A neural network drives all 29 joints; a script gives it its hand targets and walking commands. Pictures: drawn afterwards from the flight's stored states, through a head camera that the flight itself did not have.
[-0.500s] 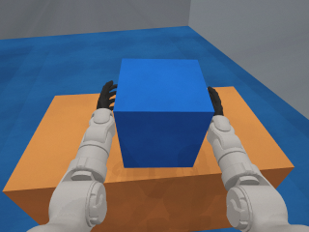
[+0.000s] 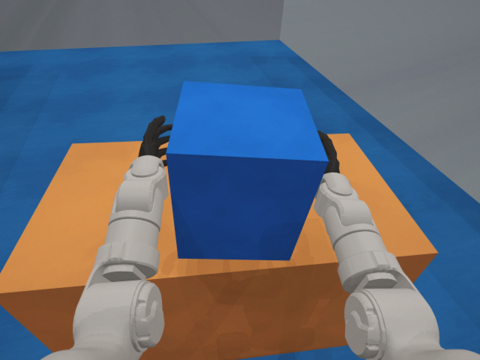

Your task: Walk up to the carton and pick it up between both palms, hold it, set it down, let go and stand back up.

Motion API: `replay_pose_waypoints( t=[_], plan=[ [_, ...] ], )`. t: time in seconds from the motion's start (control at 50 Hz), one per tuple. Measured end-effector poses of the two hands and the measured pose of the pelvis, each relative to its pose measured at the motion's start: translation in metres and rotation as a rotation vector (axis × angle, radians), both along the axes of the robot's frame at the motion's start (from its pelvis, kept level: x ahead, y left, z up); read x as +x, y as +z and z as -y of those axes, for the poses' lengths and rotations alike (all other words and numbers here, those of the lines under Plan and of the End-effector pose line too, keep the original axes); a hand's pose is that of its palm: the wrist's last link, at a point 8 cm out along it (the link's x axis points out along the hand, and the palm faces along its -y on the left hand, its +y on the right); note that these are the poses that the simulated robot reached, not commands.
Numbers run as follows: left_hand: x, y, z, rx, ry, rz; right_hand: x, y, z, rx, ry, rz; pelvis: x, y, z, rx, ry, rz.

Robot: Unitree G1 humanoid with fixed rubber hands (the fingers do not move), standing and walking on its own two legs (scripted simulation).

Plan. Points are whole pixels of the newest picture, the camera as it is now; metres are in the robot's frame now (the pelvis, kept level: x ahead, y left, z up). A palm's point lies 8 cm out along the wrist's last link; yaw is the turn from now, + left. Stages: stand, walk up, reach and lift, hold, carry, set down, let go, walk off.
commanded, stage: reach and lift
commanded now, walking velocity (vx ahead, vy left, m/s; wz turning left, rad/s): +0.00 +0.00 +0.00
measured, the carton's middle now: (239, 174) +0.41 +0.02 +0.14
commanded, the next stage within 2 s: hold in 1.12 s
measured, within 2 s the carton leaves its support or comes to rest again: neither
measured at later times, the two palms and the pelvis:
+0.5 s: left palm (147, 158) +0.38 +0.17 +0.19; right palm (329, 167) +0.38 -0.13 +0.18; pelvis -0.01 +0.00 +0.00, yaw +0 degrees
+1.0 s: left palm (146, 157) +0.38 +0.17 +0.20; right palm (332, 163) +0.38 -0.13 +0.19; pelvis -0.01 +0.00 +0.00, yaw +0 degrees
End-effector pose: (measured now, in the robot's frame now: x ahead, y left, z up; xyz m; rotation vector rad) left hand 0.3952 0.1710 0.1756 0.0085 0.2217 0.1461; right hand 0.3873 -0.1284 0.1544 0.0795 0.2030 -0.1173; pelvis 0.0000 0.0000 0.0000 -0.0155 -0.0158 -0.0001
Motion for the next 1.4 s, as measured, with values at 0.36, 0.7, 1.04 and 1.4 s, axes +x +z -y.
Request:
replay_pose_waypoints(
  t=[0.36, 0.7, 1.04, 1.4],
  plan=[
    [-0.011, 0.008, -0.003, 0.011, 0.004, 0.015, -0.006, 0.014, -0.002, 0.032, 0.001, 0.02, -0.005, 0.0, -0.001, -0.001, 0.0, 0.02],
    [-0.012, 0.018, 0.0, 0.037, 0.001, 0.048, -0.006, 0.026, 0.0, 0.027, 0.002, 0.055, -0.005, 0.0, -0.001, -0.001, 0.0, 0.02],
    [-0.021, 0.035, 0.001, 0.051, 0.008, 0.099, -0.01, 0.049, 0.001, 0.025, 0.012, 0.111, -0.007, 0.0, -0.001, -0.001, 0.0, 0.029],
    [-0.033, 0.054, 0.002, 0.038, 0.012, 0.128, -0.02, 0.069, 0.003, 0.029, 0.015, 0.14, -0.009, 0.0, -0.001, -0.001, 0.0, 0.042]
  ],
)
